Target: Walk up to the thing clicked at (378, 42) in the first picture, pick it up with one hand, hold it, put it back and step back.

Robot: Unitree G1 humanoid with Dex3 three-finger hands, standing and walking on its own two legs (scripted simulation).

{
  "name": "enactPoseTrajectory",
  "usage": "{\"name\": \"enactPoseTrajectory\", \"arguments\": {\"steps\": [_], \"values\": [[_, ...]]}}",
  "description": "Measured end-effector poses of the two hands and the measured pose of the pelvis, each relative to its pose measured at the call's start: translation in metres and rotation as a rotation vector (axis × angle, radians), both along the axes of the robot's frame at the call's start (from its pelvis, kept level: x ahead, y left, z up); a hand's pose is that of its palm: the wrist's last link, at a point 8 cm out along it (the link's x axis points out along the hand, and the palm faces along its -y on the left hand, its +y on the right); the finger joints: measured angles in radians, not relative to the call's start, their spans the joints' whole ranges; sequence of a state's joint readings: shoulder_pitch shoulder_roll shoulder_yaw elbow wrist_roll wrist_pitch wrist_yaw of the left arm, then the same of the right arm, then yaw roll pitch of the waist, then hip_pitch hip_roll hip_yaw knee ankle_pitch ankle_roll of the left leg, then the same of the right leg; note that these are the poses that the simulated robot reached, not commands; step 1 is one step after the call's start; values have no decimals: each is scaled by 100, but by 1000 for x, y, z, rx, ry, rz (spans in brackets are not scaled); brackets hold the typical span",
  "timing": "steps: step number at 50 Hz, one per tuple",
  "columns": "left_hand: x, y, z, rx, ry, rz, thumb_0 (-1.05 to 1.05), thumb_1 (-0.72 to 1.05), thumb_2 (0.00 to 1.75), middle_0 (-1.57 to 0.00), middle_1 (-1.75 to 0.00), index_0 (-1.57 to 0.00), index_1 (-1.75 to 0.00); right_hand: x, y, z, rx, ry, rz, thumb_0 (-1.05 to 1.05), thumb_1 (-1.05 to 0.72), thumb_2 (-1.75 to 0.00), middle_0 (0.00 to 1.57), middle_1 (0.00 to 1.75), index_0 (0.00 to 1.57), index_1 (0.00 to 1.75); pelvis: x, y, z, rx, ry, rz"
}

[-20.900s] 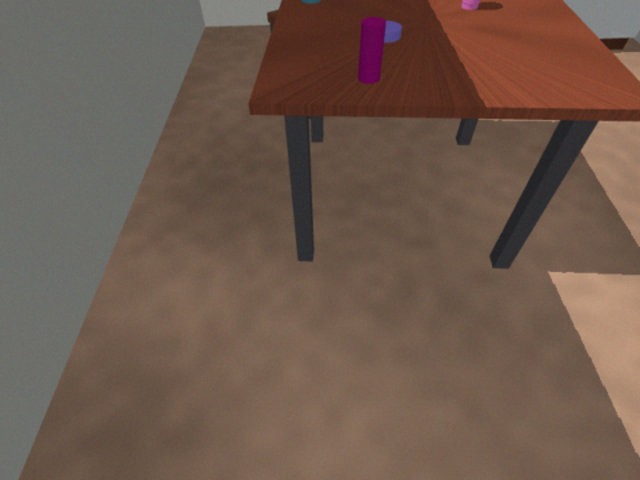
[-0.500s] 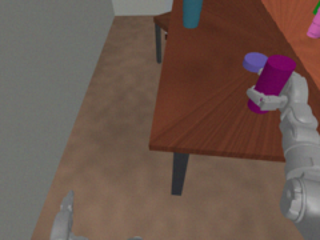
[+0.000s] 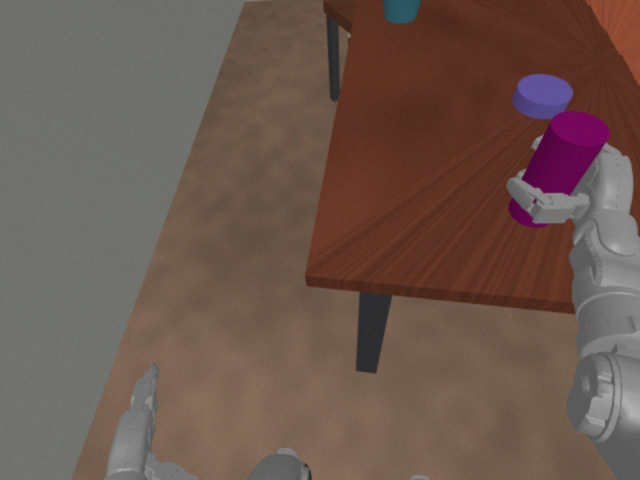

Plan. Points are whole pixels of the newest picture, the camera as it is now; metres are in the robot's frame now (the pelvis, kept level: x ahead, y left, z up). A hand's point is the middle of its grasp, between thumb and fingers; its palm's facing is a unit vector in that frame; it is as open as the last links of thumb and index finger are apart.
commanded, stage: lower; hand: right
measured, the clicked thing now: (552, 174) +0.46 -0.22 +0.10
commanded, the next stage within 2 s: loosen in 0.48 s
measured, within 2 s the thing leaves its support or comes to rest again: rests again in 0.32 s
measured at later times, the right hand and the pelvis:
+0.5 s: hand (539, 193) +0.47 -0.22 +0.06, palm faces +0.19 +0.98 +0.01, open 8.5 cm; pelvis +0.00 +0.00 -0.01, yaw +0 degrees
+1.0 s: hand (540, 191) +0.47 -0.23 +0.06, palm faces +0.18 +0.98 +0.02, open 10.9 cm; pelvis -0.01 +0.00 -0.02, yaw +0 degrees
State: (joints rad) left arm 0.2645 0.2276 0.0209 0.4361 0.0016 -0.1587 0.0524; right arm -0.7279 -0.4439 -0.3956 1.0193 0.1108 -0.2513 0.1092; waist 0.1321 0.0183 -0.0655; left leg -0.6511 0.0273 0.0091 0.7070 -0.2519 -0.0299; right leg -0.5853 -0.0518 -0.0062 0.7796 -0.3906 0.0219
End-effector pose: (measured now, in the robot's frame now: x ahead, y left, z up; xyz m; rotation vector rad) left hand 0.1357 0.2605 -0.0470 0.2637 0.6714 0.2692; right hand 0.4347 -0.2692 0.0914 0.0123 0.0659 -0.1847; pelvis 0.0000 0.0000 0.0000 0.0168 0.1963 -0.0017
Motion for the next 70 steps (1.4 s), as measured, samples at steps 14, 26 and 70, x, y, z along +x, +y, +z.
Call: {"name": "enactPoseTrajectory", "arguments": {"steps": [14, 26, 70], "values": [[7, 0, 2, 13, -21, -15, -1, -55, 7, -6, -4, -5, -5, 2, -4, -17, 4, -4, -2, -2, 26, -110, 81, 116, 84, 118, 4, 0, -8, 3, 28, -3], [4, 2, 2, 27, -25, -23, -1, -55, 7, -6, -4, -5, -5, 2, -4, -28, 9, -3, -3, -2, 26, -110, 81, 116, 84, 118, 1, 1, -14, 2, 45, -6], [-3, 4, 10, 50, -45, -21, -1, -52, 4, -7, -5, -6, -5, 9, -17, -10, -3, -57, -32, -1, 51, -6, 15, 10, 15, 10, -3, 0, -21, 7, 53, -5]]}}
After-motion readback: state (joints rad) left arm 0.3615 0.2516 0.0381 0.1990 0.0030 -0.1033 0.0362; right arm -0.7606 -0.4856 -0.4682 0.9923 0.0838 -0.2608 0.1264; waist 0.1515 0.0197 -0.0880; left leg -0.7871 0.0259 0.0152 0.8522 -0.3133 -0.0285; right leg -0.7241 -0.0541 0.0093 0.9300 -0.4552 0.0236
